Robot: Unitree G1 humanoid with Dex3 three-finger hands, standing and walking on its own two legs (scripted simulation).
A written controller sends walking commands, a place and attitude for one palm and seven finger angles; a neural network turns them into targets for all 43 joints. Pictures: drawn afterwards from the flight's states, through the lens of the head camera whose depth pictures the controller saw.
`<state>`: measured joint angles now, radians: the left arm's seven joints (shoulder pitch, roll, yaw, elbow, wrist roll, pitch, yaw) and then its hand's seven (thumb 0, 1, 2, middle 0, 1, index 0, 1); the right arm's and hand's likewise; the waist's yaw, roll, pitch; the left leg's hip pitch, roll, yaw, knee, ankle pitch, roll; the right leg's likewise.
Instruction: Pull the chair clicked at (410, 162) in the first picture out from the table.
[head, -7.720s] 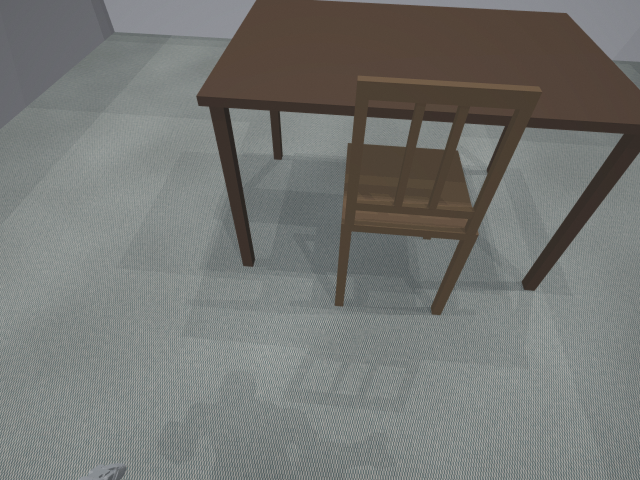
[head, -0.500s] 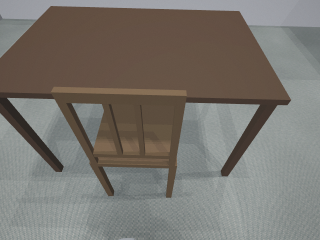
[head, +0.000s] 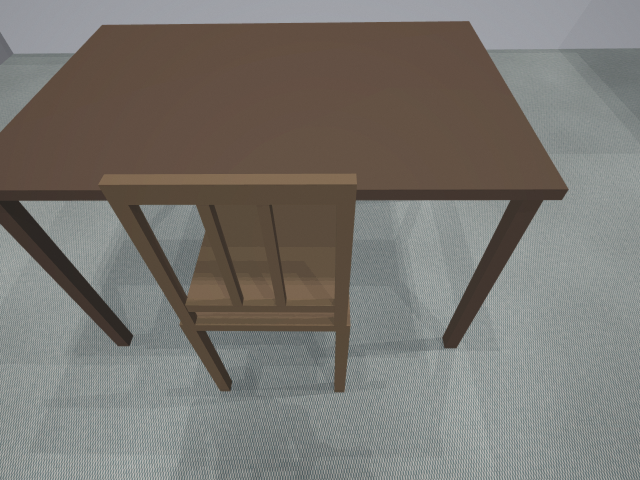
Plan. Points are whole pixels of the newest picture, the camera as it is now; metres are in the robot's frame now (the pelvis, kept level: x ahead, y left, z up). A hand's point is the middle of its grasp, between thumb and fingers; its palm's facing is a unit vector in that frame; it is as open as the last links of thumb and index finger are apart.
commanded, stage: come to a stop and stand still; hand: left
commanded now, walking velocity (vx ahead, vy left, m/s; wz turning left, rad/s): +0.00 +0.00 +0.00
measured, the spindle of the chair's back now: (223, 259) +0.49 +0.21 -0.09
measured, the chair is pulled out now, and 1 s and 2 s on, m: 0.00 0.00 0.00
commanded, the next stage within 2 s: look again from close up in 0.84 s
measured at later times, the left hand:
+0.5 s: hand out of the picture +0.00 +0.13 -0.17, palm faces +0.06 -0.99 -0.15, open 7.4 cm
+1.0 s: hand out of the picture +0.03 +0.16 -0.17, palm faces +0.03 -0.98 -0.19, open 7.4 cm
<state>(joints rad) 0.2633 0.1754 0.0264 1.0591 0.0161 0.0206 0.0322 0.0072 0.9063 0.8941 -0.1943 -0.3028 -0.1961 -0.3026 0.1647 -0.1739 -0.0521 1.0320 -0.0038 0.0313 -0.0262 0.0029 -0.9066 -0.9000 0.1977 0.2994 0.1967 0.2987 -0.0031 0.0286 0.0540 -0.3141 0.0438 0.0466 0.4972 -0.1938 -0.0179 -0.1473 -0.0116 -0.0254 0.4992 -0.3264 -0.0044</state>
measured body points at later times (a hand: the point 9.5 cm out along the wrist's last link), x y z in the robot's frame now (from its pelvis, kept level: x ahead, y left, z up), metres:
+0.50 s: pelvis +0.02 -0.02 +0.01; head +0.03 -0.02 +0.45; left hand +0.00 +0.19 -0.16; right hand -0.04 -0.22 -0.16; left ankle +0.06 +0.13 -0.73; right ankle -0.04 -0.12 -0.74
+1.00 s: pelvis +0.05 -0.01 +0.00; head +0.07 -0.01 +0.45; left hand +0.03 +0.21 -0.16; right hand +0.07 -0.24 -0.16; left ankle +0.06 +0.13 -0.73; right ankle -0.04 -0.12 -0.74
